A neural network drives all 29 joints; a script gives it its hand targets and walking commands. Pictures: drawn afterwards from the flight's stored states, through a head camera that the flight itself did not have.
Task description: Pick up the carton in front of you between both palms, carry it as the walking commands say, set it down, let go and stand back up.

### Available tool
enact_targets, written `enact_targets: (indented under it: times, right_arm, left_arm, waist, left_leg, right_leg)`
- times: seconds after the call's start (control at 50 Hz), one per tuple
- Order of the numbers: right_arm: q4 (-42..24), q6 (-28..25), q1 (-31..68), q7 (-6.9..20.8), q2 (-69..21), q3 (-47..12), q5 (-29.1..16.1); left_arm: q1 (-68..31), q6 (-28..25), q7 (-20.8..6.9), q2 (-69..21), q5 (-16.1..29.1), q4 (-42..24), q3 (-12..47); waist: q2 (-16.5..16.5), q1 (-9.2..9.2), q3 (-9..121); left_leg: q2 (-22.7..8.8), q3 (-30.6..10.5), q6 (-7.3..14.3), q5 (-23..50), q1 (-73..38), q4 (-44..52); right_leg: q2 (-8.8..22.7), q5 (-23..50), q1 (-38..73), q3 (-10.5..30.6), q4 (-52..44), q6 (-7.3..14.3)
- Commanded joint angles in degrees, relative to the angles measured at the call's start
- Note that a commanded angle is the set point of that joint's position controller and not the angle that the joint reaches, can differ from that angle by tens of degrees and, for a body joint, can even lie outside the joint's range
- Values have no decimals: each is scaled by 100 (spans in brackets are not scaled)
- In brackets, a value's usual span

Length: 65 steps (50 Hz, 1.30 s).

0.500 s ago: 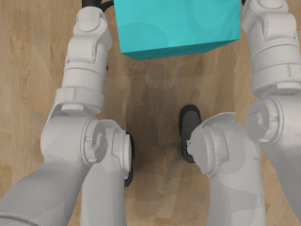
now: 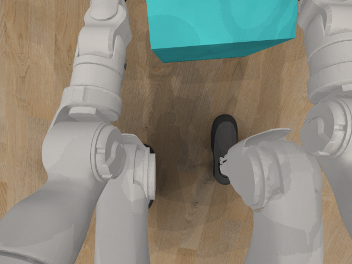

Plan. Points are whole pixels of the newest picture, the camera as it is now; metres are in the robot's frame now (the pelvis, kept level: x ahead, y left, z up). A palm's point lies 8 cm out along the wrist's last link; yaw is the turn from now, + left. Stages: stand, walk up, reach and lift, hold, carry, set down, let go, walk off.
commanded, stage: set down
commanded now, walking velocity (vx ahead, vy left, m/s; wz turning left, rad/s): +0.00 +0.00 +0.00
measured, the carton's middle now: out of the picture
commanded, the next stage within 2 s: let go in 1.72 s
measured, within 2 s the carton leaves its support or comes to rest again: neither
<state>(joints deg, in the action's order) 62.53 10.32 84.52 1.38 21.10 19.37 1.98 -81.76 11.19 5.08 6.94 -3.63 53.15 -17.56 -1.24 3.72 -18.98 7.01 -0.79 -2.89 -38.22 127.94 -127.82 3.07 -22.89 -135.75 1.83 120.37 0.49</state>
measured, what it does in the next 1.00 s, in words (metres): rises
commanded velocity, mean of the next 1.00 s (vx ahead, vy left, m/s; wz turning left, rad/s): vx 0.00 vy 0.00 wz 0.00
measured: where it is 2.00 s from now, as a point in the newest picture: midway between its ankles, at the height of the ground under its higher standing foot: (182, 175)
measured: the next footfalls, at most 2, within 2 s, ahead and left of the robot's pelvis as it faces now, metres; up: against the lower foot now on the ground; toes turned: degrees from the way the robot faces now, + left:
none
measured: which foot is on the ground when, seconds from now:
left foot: down 0.00-1.00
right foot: down 0.00-1.00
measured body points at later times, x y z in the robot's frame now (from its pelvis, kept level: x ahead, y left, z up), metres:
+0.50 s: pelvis +0.00 +0.00 +0.00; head +0.38 -0.03 +0.24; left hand +0.56 +0.08 -0.19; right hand +0.53 -0.25 -0.19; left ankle +0.09 +0.12 -0.33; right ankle +0.15 -0.13 -0.33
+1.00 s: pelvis +0.01 +0.00 +0.05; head +0.35 -0.04 +0.34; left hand +0.58 +0.10 -0.07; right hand +0.54 -0.28 -0.07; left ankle +0.09 +0.12 -0.33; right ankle +0.15 -0.13 -0.33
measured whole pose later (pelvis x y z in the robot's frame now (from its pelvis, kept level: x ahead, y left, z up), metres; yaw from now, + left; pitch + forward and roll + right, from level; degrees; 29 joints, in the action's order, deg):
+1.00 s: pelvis +0.01 +0.00 +0.05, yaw -1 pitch +40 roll +3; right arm 60.2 6.7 77.9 -2.5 24.0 12.2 -8.1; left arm -77.6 9.8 8.9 14.8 6.9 54.3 -9.5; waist -2.3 3.3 -10.5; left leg 5.1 0.3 -1.7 -38.4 120.0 -118.1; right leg 1.3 -23.5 -128.2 2.8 111.4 -0.6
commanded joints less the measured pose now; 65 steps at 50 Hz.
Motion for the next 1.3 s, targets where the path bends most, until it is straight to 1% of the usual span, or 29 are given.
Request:
enact_targets:
  times: [0.0, 0.04, 0.2, 0.28, 0.32, 0.34, 0.36, 0.38, 0.4, 0.42, 0.44, 0.46, 0.5, 0.56, 0.6, 0.62, 0.64, 0.68, 0.7, 0.74, 0.82, 0.86, 0.92, 0.98, 1.06, 1.12, 1.2, 1.28]
  right_arm:
    - [-166, 57, 2152, 1329, -4968, -1348, -311]
    - [-158, 38, 2133, 1329, -4866, -1325, -301]
    - [138, 47, 1840, 1330, -4397, -996, -53]
    - [194, 11, 1772, 1286, -4094, -818, 34]
    - [234, -40, 1727, 1216, -3791, -697, 57]
    - [261, -86, 1665, 1146, -3490, -605, 63]
    - [293, -161, 1532, 1025, -2945, -457, 72]
    - [338, -268, 1364, 842, -2184, -280, 83]
    - [398, -402, 1158, 577, -1184, -64, 91]
    - [432, -570, 975, 239, -32, 107, 35]
    - [414, -731, 1010, -43, 678, 49, -149]
    - [405, -863, 1143, -228, 924, -80, -375]
    - [414, -1050, 1375, -404, 1174, -364, -804]
    - [265, -1179, 1571, -425, 1304, -725, -1267]
    - [165, -1184, 1605, -390, 1370, -832, -1449]
    - [125, -1164, 1604, -377, 1419, -852, -1488]
    - [81, -1134, 1582, -371, 1483, -839, -1477]
    - [-76, -1067, 1451, -376, 1603, -774, -1413]
    - [-180, -1028, 1384, -387, 1653, -736, -1381]
    - [-436, -934, 1274, -416, 1690, -697, -1328]
    - [-1073, -661, 1097, -446, 1508, -734, -1272]
    - [-1126, -513, 1002, -436, 1317, -749, -1214]
    - [-842, -419, 803, -406, 987, -696, -1067]
    - [-677, -442, 644, -365, 787, -582, -854]
    - [-758, -452, 504, -347, 731, -382, -597]
    - [-991, -412, 398, -361, 773, -275, -497]
    - [-1489, -285, 242, -357, 877, -239, -501]
    - [-1933, -113, 62, -304, 877, -310, -602]
  left_arm:
    - [-2656, -121, -1179, -4019, 148, -160, 1582]
    - [-2471, -109, -1193, -3940, 56, -44, 1469]
    - [-2032, -60, -1219, -3546, -235, 223, 1109]
    - [-1926, -77, -1156, -3274, -319, 223, 983]
    - [-1853, -105, -1082, -2996, -352, 193, 898]
    - [-1764, -130, -1015, -2708, -370, 188, 815]
    - [-1599, -173, -900, -2179, -397, 199, 672]
    - [-1431, -240, -728, -1445, -427, 214, 503]
    - [-1280, -333, -487, -485, -430, 229, 306]
    - [-1182, -462, -190, 599, -341, 187, 151]
    - [-1244, -559, 48, 1252, -118, 113, 195]
    - [-1389, -616, 184, 1489, 158, 116, 321]
    - [-1633, -708, 275, 1614, 676, 136, 688]
    - [-1891, -783, 221, 1486, 1301, 8, 1360]
    - [-1957, -776, 195, 1394, 1605, -126, 1677]
    - [-1975, -756, 198, 1388, 1696, -253, 1729]
    - [-1947, -724, 203, 1407, 1749, -332, 1745]
    - [-1834, -656, 234, 1483, 1778, -476, 1715]
    - [-1755, -619, 265, 1536, 1758, -548, 1664]
    - [-1600, -535, 347, 1634, 1653, -693, 1498]
    - [-1336, -321, 480, 1674, 1366, -1006, 1132]
    - [-1172, -219, 495, 1625, 1217, -878, 934]
    - [-901, -187, 432, 1457, 1048, -469, 704]
    - [-764, -265, 325, 1326, 924, -252, 582]
    - [-714, -322, 255, 1301, 815, -279, 493]
    - [-685, -300, 251, 1321, 793, -501, 496]
    - [-597, -194, 262, 1382, 822, -957, 563]
    - [-430, -60, 245, 1434, 861, -1335, 595]
  waist:
    - [-292, -11, 5103]
    - [-286, -78, 4933]
    - [-290, -144, 4318]
    - [-276, -147, 4265]
    - [-252, -139, 4319]
    - [-245, -138, 4363]
    - [-248, -138, 4421]
    - [-257, -133, 4499]
    - [-252, -122, 4609]
    - [-219, -97, 4774]
    - [-134, -90, 5042]
    - [-74, -59, 5271]
    - [-128, 29, 5708]
    - [-300, 251, 6341]
    - [-396, 378, 6814]
    - [-408, 389, 6952]
    - [-363, 439, 7094]
    - [-271, 511, 7480]
    - [-226, 517, 7718]
    - [-109, 454, 8163]
    - [147, 231, 8673]
    - [255, 114, 8255]
    - [339, 0, 7188]
    - [380, -15, 6778]
    - [348, 31, 7077]
    - [270, 91, 7566]
    - [182, 147, 8353]
    - [175, 102, 8800]
  left_leg:
    - [192, 371, 269, 702, -1041, 1453]
    - [185, 368, 285, 675, -996, 1439]
    - [132, 301, 300, 501, -920, 1454]
    - [107, 292, 258, 507, -1063, 1445]
    - [88, 298, 217, 561, -1192, 1432]
    - [70, 307, 189, 602, -1278, 1428]
    - [40, 318, 152, 654, -1384, 1430]
    - [1, 321, 105, 713, -1492, 1440]
    - [-42, 318, 52, 769, -1586, 1459]
    - [-76, 310, -6, 833, -1681, 1479]
    - [-107, 282, -45, 949, -1761, 1474]
    - [-149, 276, -66, 1070, -1786, 1401]
    - [-243, 288, -81, 1324, -1776, 1275]
    - [-307, 257, -109, 1725, -2005, 1207]
    - [-312, 254, -145, 1885, -2281, 1204]
    - [-302, 266, -154, 1857, -2275, 1230]
    - [-291, 267, -152, 1844, -2319, 1260]
    - [-254, 287, -144, 1824, -2486, 1317]
    - [-233, 314, -137, 1803, -2572, 1356]
    - [-181, 388, -113, 1725, -2662, 1485]
    - [-99, 558, -19, 1528, -2726, 1884]
    - [-83, 617, 38, 1257, -2472, 2115]
    - [-94, 626, 74, 857, -1978, 2416]
    - [-115, 582, 62, 807, -1772, 2649]
    - [-102, 574, 26, 910, -1862, 2967]
    - [-61, 604, -7, 1037, -2144, 3216]
    - [-1, 646, -25, 1317, -2649, 3552]
    - [17, 669, -12, 1568, -3021, 3930]
  right_leg:
    - [-639, 676, 3954, -236, -351, 47]
    - [-646, 625, 3916, -209, -336, 49]
    - [-642, 306, 3548, -163, -332, 83]
    - [-618, 246, 3521, -191, -311, 44]
    - [-596, 270, 3582, -218, -295, -1]
    - [-579, 298, 3639, -234, -287, -30]
    - [-550, 337, 3717, -256, -283, -61]
    - [-508, 392, 3823, -274, -283, -92]
    - [-460, 477, 3947, -289, -278, -122]
    - [-416, 594, 4090, -298, -279, -153]
    - [-392, 761, 4273, -271, -285, -176]
    - [-374, 972, 4457, -209, -262, -186]
    - [-320, 1463, 4798, -149, -146, -171]
    - [-225, 2028, 5032, -163, -56, -96]
    - [-169, 2225, 5217, -196, -52, -52]
    - [-140, 2216, 5309, -196, -69, -21]
    - [-129, 2245, 5431, -222, -84, -16]
    - [-130, 2305, 5729, -300, -125, -31]
    - [-137, 2318, 5905, -336, -153, -37]
    - [-166, 2297, 6245, -392, -242, -44]
    - [-270, 2120, 6701, -457, -628, -59]
    - [-314, 1782, 6532, -452, -890, -83]
    - [-345, 1220, 5857, -427, -1255, -131]
    - [-368, 1082, 5542, -394, -1552, -153]
    - [-406, 1220, 5777, -375, -1901, -153]
    - [-437, 1406, 6156, -393, -2155, -142]
    - [-485, 1775, 6814, -428, -2493, -114]
    - [-525, 2117, 7429, -426, -2862, -100]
